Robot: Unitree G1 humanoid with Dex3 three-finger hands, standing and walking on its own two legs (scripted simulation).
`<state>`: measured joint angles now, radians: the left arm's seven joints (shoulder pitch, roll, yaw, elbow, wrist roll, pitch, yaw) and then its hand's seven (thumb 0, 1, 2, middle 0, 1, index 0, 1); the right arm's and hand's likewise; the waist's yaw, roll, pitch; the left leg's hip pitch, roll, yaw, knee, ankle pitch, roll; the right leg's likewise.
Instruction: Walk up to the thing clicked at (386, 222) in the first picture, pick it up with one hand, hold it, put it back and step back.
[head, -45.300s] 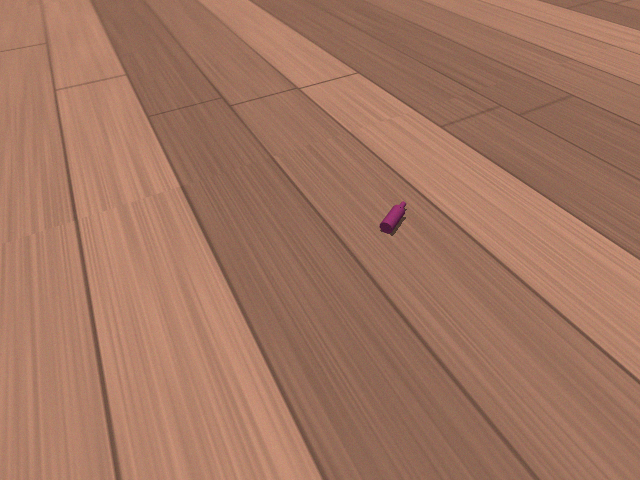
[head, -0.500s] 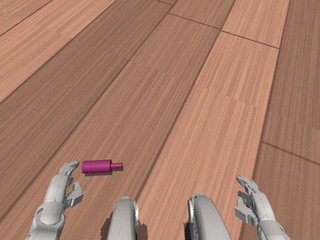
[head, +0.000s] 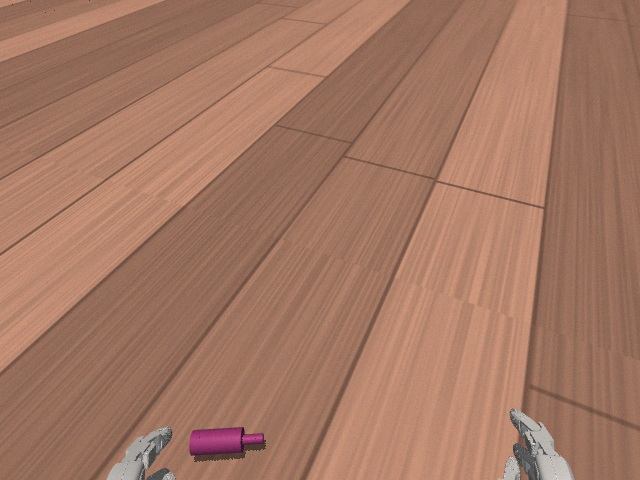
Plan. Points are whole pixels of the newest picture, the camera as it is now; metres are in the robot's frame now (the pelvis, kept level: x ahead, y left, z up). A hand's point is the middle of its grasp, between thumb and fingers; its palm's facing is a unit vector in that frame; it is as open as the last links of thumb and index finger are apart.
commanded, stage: home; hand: left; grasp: from above
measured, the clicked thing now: (228, 440) +0.44 +0.27 -0.68
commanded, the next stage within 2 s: stand in 1.96 s
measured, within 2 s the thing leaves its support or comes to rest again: neither
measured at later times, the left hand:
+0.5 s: hand out of the picture +0.16 +0.18 -0.04, palm faces +0.06 -0.98 -0.20, open 7.4 cm
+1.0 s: hand out of the picture +0.16 +0.18 -0.04, palm faces +0.06 -0.98 -0.21, open 7.4 cm
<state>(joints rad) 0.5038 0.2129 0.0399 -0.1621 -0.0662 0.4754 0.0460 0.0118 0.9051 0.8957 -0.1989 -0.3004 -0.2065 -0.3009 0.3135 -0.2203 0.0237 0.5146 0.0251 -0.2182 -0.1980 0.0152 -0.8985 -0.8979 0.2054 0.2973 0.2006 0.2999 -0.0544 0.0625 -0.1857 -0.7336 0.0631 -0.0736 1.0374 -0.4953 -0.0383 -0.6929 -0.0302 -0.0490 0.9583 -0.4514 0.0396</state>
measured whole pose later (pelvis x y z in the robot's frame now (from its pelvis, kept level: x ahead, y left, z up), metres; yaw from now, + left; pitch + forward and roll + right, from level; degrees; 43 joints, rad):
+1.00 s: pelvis -0.01 +0.00 +0.00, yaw +0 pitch +9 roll -3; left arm 0.49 0.22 0.03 -0.14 -0.05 0.47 0.02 0.01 0.91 0.89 -0.20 -0.30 -0.20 -0.30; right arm 0.28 -0.21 0.03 0.55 0.01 -0.27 -0.19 0.02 -0.90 -0.90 0.21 0.30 0.20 0.30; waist -0.04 0.05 -0.15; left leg -0.69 0.06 -0.07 1.02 -0.48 -0.04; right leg -0.66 -0.03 -0.05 0.95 -0.44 0.04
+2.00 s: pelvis +0.00 +0.00 +0.00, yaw +0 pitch +9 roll -3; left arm 0.50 0.23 0.03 -0.16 -0.06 0.47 0.03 0.01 0.91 0.89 -0.20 -0.30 -0.20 -0.30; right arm 0.29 -0.21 0.02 0.54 0.01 -0.25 -0.19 0.02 -0.89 -0.90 0.21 0.30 0.20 0.30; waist -0.04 0.05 -0.16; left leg -0.70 0.06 -0.07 1.03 -0.50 -0.04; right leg -0.66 -0.03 -0.05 0.96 -0.46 0.04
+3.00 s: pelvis +0.00 -0.01 +0.06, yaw +4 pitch -4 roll -1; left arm 0.16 0.31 0.04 1.13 0.03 0.01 0.03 0.01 0.91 0.89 -0.20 -0.30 -0.21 -0.30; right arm 0.16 -0.30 -0.03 1.09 -0.02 0.01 -0.02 0.01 -0.90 -0.90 0.21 0.30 0.20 0.30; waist 0.02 0.03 0.08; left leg -0.17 0.03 -0.09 0.47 -0.23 -0.04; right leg -0.12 -0.06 -0.09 0.42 -0.22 0.04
